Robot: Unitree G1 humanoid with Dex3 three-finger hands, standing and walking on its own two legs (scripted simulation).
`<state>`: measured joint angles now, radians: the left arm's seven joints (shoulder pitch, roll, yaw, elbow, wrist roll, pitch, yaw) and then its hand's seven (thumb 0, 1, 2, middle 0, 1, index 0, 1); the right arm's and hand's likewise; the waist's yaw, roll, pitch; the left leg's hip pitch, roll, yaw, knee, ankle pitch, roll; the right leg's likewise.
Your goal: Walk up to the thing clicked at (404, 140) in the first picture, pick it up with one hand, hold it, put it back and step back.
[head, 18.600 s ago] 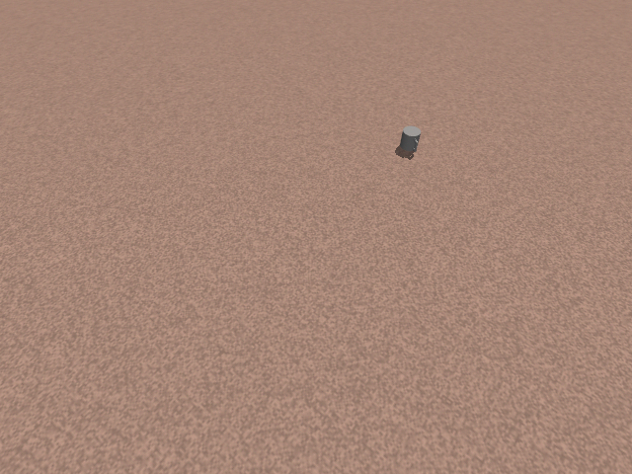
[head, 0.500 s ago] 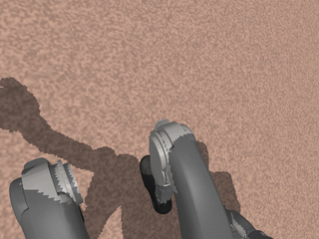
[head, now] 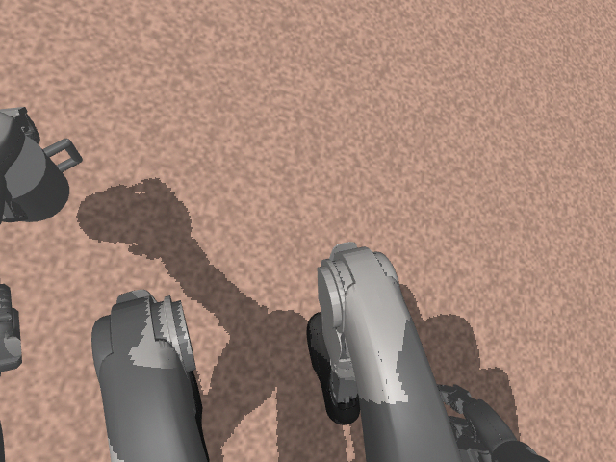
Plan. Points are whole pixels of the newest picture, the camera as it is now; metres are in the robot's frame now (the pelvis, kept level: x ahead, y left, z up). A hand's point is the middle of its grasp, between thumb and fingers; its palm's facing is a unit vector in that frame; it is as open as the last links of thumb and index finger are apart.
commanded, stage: settle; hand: left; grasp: from above
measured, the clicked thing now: (31, 172) +0.50 +0.29 -0.19
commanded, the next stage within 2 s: lift in 0.08 s
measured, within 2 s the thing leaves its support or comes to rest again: neither
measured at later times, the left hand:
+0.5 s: hand out of the picture +0.47 +0.31 -0.10, palm faces -0.46 -0.06 -0.88, open 11.6 cm
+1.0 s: hand out of the picture +0.40 +0.30 +0.07, palm faces -0.43 -0.10 -0.90, open 11.6 cm
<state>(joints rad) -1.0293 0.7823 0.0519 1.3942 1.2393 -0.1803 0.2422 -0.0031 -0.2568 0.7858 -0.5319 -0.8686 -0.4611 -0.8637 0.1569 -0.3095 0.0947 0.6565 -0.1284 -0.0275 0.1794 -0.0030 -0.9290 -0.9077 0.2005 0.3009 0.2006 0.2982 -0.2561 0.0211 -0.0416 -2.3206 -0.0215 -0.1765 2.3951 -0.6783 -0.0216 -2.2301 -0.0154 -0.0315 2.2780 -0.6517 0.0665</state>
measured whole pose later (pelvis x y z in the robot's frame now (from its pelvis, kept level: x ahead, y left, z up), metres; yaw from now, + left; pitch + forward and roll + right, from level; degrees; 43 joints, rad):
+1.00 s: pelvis +0.00 +0.00 +0.15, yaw +5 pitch +31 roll -6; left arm -0.60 0.60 -0.04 0.77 1.02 -0.07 0.02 0.00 -0.22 0.76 -0.49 -0.90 -0.44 -0.87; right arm 0.14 -0.27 -0.02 0.63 0.00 0.08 0.04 0.00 -0.93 -0.91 0.20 0.30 0.20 0.30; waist -0.10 0.05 -0.16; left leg -1.83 0.01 -0.10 1.92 -0.63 -0.01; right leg -1.78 -0.04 -0.01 1.83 -0.60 0.07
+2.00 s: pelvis +0.06 +0.00 +0.40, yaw +6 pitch +9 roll -1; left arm -0.33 0.39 -0.19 0.82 0.99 0.02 0.11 0.00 -0.23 0.77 -0.50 -0.89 -0.45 -0.87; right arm 0.25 -0.24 -0.04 0.73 0.04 0.02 -0.05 0.00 -0.91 -0.90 0.20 0.30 0.20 0.30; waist -0.04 0.04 -0.07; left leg -0.63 0.04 0.01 0.85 -0.38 -0.01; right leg -0.62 -0.04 0.02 0.81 -0.35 0.05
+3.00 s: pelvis +0.07 -0.01 +0.43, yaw +5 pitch +2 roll +1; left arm -0.26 0.40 -0.21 0.64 0.99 0.01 -0.04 0.00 -0.21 0.75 -0.47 -0.92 -0.43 -0.88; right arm 0.20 -0.25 -0.03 0.69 0.07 0.05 -0.06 0.01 -0.91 -0.90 0.20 0.30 0.20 0.30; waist 0.01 0.05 -0.02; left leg -0.34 0.03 0.03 0.57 -0.27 -0.02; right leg -0.37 -0.04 0.03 0.58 -0.25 0.04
